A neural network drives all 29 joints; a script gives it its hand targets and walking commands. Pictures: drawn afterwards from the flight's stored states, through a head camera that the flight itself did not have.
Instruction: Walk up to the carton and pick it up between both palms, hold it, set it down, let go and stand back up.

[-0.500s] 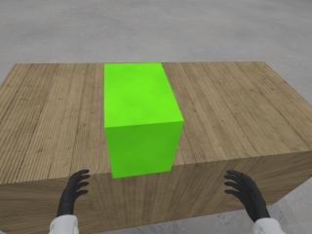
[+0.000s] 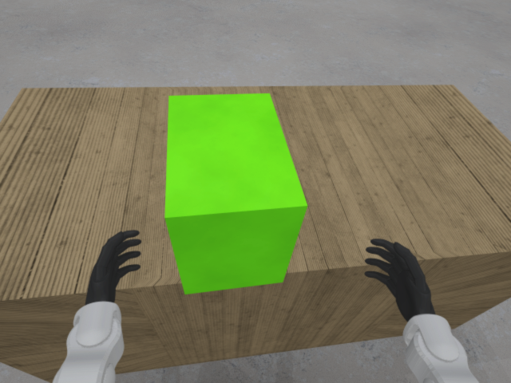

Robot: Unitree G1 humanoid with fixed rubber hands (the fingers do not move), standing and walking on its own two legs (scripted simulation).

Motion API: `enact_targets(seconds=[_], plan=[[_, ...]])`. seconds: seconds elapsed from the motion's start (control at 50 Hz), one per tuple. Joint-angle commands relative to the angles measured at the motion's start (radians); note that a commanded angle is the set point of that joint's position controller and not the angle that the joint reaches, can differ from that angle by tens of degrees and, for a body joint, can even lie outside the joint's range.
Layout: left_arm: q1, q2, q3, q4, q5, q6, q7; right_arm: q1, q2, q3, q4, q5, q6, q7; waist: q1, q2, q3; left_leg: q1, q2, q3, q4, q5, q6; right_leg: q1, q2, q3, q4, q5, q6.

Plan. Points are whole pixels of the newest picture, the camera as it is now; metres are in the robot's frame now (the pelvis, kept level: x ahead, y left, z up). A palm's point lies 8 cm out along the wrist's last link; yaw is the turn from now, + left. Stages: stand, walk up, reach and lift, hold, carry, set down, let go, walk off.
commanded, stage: reach and lift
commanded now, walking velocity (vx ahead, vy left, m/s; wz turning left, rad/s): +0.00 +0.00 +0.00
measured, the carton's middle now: (227, 192) +0.45 +0.10 +0.02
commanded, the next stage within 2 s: none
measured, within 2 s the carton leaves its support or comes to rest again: neither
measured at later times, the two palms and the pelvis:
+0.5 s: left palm (109, 237) +0.29 +0.24 +0.08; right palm (392, 240) +0.32 -0.16 +0.10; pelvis -0.02 +0.00 +0.00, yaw +0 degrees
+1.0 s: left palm (99, 185) +0.34 +0.26 +0.13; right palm (377, 182) +0.39 -0.14 +0.14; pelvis -0.01 +0.00 +0.00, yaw +0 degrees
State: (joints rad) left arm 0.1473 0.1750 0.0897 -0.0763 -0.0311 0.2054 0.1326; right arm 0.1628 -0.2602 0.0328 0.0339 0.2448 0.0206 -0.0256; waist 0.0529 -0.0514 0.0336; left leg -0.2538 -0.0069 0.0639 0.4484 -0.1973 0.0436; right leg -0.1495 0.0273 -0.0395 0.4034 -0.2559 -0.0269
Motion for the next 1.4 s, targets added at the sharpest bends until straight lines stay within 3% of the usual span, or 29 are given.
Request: enact_targets(seconds=[0.0,0.08,0.18,0.28,0.32,0.38,0.46,0.52,0.6,0.64,0.66,0.7,0.76,0.82,0.84,0.86,0.88,0.9,0.94,1.02,1.08,1.1,1.12,1.14,1.18,1.2,1.26,1.28,1.38], plan=[[-0.235,0.115,0.118,-0.259,-0.117,0.046,-0.037,-0.259,-0.107,0.09,-0.195,0.137,0.01,-0.037,0.091,0.107,-0.228,0.356,0.007,-0.029,-0.066,0.544,-0.086,0.001,0.0,0.09,-0.118,0.396,-0.024],[-0.32,0.166,0.169,-0.223,-0.149,0.071,-0.062,-0.371,-0.072,0.109,-0.235,0.121,0.043,-0.052,0.118,0.047,-0.282,0.32,0.012,-0.026,-0.082,0.435,-0.05,-0.007,-0.009,0.095,-0.115,0.33,-0.004],[-0.475,0.172,0.136,-0.228,-0.139,0.134,-0.036,-0.509,-0.09,0.04,-0.087,0.145,0.122,-0.042,0.084,0.18,-0.231,0.324,0.049,-0.044,-0.13,0.263,-0.078,-0.079,-0.01,0.074,-0.144,0.024,-0.044],[-0.578,0.174,0.14,-0.084,-0.177,0.182,-0.032,-0.658,-0.064,0.052,-0.075,0.141,0.154,-0.04,0.079,0.115,-0.242,0.215,0.036,-0.041,-0.149,0.126,-0.042,-0.087,-0.023,0.087,-0.139,-0.026,-0.032],[-0.687,0.193,0.157,-0.003,-0.184,0.183,-0.02,-0.795,-0.079,0.014,-0.053,0.109,0.16,-0.04,0.114,0.088,-0.234,0.173,0.04,-0.039,-0.155,0.057,-0.029,-0.112,-0.026,0.091,-0.132,-0.091,-0.014],[-0.744,0.19,0.15,-0.031,-0.165,0.219,0.009,-0.837,-0.078,0.003,-0.011,0.111,0.179,-0.032,0.121,0.092,-0.27,0.18,0.056,-0.051,-0.166,0.033,-0.037,-0.098,-0.024,0.087,-0.113,-0.09,-0.014],[-0.827,0.178,0.171,0.026,-0.118,0.272,0.01,-0.898,-0.083,0.043,0.128,0.155,0.216,-0.034,0.11,0.106,-0.315,0.21,0.043,-0.034,-0.148,0.162,-0.036,-0.049,-0.023,0.093,-0.102,0.049,-0.011],[-0.86,0.178,0.172,0.008,-0.137,0.288,0.015,-0.963,-0.113,0.027,0.106,0.162,0.218,-0.035,0.128,0.106,-0.361,0.211,0.045,-0.043,-0.139,0.178,-0.038,-0.069,-0.023,0.088,-0.107,0.057,-0.002],[-0.92,0.247,0.214,0.042,-0.156,0.306,-0.014,-1.06,-0.122,0.06,0.041,0.172,0.214,-0.079,0.124,0.021,-0.433,0.189,0.016,-0.011,-0.079,0.354,-0.025,0.022,-0.012,0.103,-0.078,0.282,0.031],[-1.008,0.25,0.173,0.008,-0.162,0.314,-0.011,-1.135,-0.148,0.014,0.06,0.162,0.222,-0.075,0.087,0.075,-0.509,0.246,0.028,-0.038,-0.076,0.352,-0.047,-0.003,-0.004,0.083,-0.078,0.236,0.022],[-0.971,0.258,0.203,-0.022,-0.132,0.317,-0.006,-1.09,-0.147,0.025,0.097,0.171,0.226,-0.072,0.117,0.114,-0.507,0.283,0.025,-0.024,-0.066,0.412,-0.06,0.0,-0.004,0.08,-0.075,0.281,0.014],[-0.975,0.245,0.209,-0.012,-0.136,0.334,-0.007,-1.089,-0.17,0.028,0.143,0.198,0.238,-0.076,0.11,0.131,-0.499,0.304,0.025,-0.028,-0.048,0.503,-0.077,-0.012,0.013,0.076,-0.081,0.297,-0.001],[-1.026,0.238,0.168,0.095,-0.168,0.362,-0.028,-1.158,-0.187,0.026,0.223,0.195,0.271,-0.072,0.089,0.099,-0.439,0.283,0.035,-0.045,-0.064,0.444,-0.067,-0.039,0.016,0.068,-0.103,0.261,-0.004],[-1.131,0.25,0.175,0.246,-0.152,0.357,-0.037,-1.273,-0.146,0.065,0.348,0.215,0.292,-0.062,0.113,0.097,-0.387,0.196,0.032,-0.051,-0.093,0.327,-0.052,-0.044,-0.009,0.075,-0.114,0.193,0.005],[-1.175,0.261,0.165,0.232,-0.166,0.356,-0.033,-1.318,-0.146,0.037,0.321,0.206,0.289,-0.064,0.101,0.101,-0.435,0.195,0.035,-0.054,-0.097,0.31,-0.06,-0.032,-0.005,0.063,-0.101,0.18,0.003],[-1.189,0.289,0.186,0.254,-0.176,0.346,-0.03,-1.366,-0.142,0.068,0.283,0.214,0.288,-0.067,0.155,0.094,-0.453,0.156,0.029,-0.038,-0.086,0.313,-0.046,-0.024,-0.013,0.079,-0.101,0.174,0.005],[-1.201,0.293,0.174,0.149,-0.187,0.33,-0.016,-1.36,-0.184,0.017,0.242,0.198,0.273,-0.07,0.112,0.124,-0.542,0.215,0.028,-0.044,-0.072,0.332,-0.061,-0.035,-0.001,0.062,-0.088,0.195,0.0],[-1.236,0.339,0.193,0.163,-0.194,0.324,-0.005,-1.376,-0.176,0.02,0.227,0.209,0.271,-0.07,0.145,0.115,-0.564,0.21,0.026,-0.035,-0.066,0.345,-0.063,-0.043,0.003,0.07,-0.091,0.184,0.007],[-1.229,0.319,0.176,0.104,-0.188,0.313,0.003,-1.365,-0.196,0.002,0.234,0.201,0.262,-0.076,0.118,0.136,-0.606,0.268,0.035,-0.05,-0.036,0.452,-0.078,-0.065,0.009,0.073,-0.08,0.266,0.004],[-1.282,0.272,0.131,0.353,-0.191,0.355,-0.017,-1.439,-0.187,0.037,0.444,0.2,0.302,-0.068,0.105,0.107,-0.428,0.204,0.044,-0.057,-0.056,0.399,-0.08,-0.082,0.009,0.059,-0.1,0.23,0.002],[-1.384,0.293,0.122,0.423,-0.189,0.347,0.008,-1.571,-0.193,0.02,0.452,0.206,0.309,-0.055,0.148,0.125,-0.468,0.151,0.056,-0.066,-0.096,0.242,-0.072,-0.083,-0.002,0.061,-0.113,0.108,-0.012],[-1.362,0.295,0.13,0.353,-0.183,0.331,0.014,-1.519,-0.202,-0.002,0.46,0.202,0.298,-0.058,0.121,0.119,-0.495,0.204,0.058,-0.061,-0.082,0.336,-0.081,-0.089,0.014,0.05,-0.106,0.182,-0.013],[-1.382,0.282,0.098,0.443,-0.168,0.333,0.012,-1.512,-0.187,0.004,0.534,0.191,0.293,-0.048,0.099,0.174,-0.471,0.225,0.052,-0.069,-0.074,0.34,-0.098,-0.113,0.011,0.044,-0.114,0.171,-0.013],[-1.43,0.304,0.087,0.448,-0.206,0.327,0.016,-1.589,-0.204,0.016,0.498,0.219,0.299,-0.049,0.138,0.144,-0.514,0.198,0.059,-0.087,-0.078,0.284,-0.09,-0.105,0.006,0.047,-0.106,0.134,-0.017],[-1.446,0.289,0.082,0.341,-0.185,0.313,0.025,-1.571,-0.198,-0.017,0.494,0.196,0.286,-0.047,0.1,0.163,-0.578,0.269,0.064,-0.095,-0.056,0.403,-0.115,-0.101,0.017,0.045,-0.103,0.19,-0.018],[-1.509,0.353,0.106,0.415,-0.192,0.309,0.021,-1.621,-0.204,0.007,0.522,0.205,0.286,-0.044,0.13,0.137,-0.58,0.246,0.066,-0.079,-0.039,0.413,-0.106,-0.12,0.017,0.045,-0.099,0.202,-0.007],[-1.528,0.307,0.062,0.493,-0.185,0.321,0.009,-1.66,-0.211,-0.013,0.634,0.196,0.299,-0.055,0.075,0.16,-0.51,0.249,0.059,-0.069,-0.047,0.416,-0.107,-0.131,0.018,0.04,-0.119,0.196,-0.01],[-1.558,0.335,0.08,0.506,-0.187,0.31,0.005,-1.682,-0.18,0.013,0.622,0.195,0.302,-0.056,0.123,0.152,-0.534,0.205,0.044,-0.051,-0.047,0.386,-0.092,-0.105,0.007,0.057,-0.115,0.222,-0.002],[-1.672,0.368,0.065,0.576,-0.24,0.269,0.014,-1.826,-0.186,-0.003,0.578,0.202,0.278,-0.043,0.139,0.128,-0.669,0.172,0.053,-0.072,-0.032,0.426,-0.095,-0.12,0.014,0.038,-0.089,0.222,0.001]])
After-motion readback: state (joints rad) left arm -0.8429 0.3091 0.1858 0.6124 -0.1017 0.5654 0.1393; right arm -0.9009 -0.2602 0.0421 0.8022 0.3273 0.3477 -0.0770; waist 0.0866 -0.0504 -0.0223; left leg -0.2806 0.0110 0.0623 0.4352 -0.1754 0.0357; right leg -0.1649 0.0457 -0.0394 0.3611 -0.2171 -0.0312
